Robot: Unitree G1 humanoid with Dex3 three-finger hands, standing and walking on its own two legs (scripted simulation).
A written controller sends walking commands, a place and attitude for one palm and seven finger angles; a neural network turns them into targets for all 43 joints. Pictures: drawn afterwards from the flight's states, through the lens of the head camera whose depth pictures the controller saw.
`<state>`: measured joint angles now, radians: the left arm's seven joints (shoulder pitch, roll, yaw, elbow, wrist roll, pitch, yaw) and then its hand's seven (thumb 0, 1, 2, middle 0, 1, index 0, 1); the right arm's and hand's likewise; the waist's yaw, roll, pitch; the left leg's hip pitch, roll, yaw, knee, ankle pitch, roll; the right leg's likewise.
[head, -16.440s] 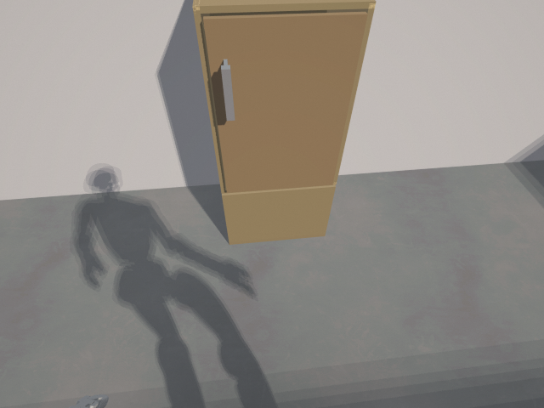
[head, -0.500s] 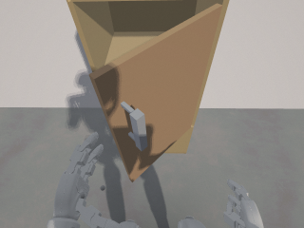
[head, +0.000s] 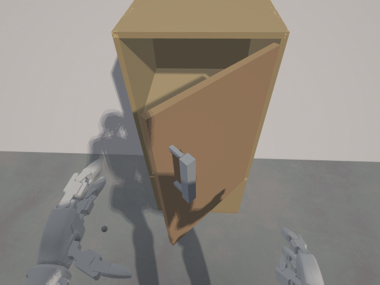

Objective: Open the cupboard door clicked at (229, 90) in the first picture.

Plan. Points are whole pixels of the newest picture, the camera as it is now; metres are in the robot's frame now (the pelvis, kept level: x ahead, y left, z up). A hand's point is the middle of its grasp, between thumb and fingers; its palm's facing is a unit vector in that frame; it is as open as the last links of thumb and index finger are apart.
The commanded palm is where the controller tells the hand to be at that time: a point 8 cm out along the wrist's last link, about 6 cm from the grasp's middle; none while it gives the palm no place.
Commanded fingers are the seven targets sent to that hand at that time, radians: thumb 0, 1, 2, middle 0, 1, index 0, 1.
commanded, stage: draw the hand back to the body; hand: left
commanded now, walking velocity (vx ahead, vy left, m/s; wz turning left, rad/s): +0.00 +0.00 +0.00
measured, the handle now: (181, 174) +0.34 +0.06 +0.06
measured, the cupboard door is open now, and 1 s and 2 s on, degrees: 46 46 46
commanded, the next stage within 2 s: step back with the hand held close in 1.02 s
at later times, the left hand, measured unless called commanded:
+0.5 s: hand (44, 192) +0.21 +0.24 +0.18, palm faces +0.37 -0.83 -0.41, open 10.8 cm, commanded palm +0.16 +0.29 +0.20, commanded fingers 0.00 0.69 0.81 -0.19 -0.30 -0.19 -0.30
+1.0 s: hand (26, 188) +0.20 +0.26 +0.20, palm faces +0.43 -0.81 -0.40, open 7.5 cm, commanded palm +0.15 +0.30 +0.21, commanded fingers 0.00 0.90 0.90 -0.20 -0.30 -0.20 -0.30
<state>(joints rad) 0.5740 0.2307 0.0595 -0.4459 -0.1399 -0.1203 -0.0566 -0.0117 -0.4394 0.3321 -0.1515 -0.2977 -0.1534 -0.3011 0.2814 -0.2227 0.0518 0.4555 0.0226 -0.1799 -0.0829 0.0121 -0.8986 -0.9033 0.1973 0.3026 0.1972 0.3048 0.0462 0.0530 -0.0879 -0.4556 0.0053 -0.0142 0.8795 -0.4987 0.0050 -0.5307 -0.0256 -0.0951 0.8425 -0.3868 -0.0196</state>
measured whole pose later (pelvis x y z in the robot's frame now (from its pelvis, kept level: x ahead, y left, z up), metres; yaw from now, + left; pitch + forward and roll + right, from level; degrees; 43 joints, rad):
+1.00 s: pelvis +0.01 +0.00 +0.05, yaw -1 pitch -6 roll -1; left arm 0.47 0.33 0.32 -0.39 -0.04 -0.10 0.11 0.01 0.88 0.90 -0.21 -0.30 -0.21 -0.30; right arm 0.20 -0.22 0.02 0.65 -0.01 -0.12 -0.08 0.01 -0.90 -0.90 0.20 0.30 0.20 0.30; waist 0.08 0.06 0.05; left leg -0.01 0.01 0.02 0.39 -0.28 0.01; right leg -0.10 0.00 -0.07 0.37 -0.18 -0.01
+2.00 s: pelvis -0.08 +0.03 +0.03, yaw +0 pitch +0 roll -2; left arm 0.52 0.41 0.44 -0.53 0.01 -0.24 0.16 0.01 0.88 0.90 -0.21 -0.30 -0.21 -0.30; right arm 0.24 -0.21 0.00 0.57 -0.01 -0.09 -0.09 0.01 -0.90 -0.90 0.20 0.30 0.20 0.30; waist -0.02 -0.01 0.05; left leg -0.39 -0.02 0.01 0.64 -0.25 0.05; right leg -0.44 0.00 -0.02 0.64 -0.20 0.02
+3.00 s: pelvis -0.29 +0.03 +0.03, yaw -2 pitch +0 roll +1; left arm 0.49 0.40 0.42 -0.44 -0.04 -0.19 0.15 0.01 0.88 0.90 -0.21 -0.30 -0.21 -0.30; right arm 0.33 -0.24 0.00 0.70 0.00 -0.12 -0.11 0.01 -0.90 -0.90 0.20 0.30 0.20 0.30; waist -0.02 -0.05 -0.08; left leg -0.33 0.00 0.06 0.59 -0.26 0.03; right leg -0.14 -0.01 -0.04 0.59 -0.43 -0.01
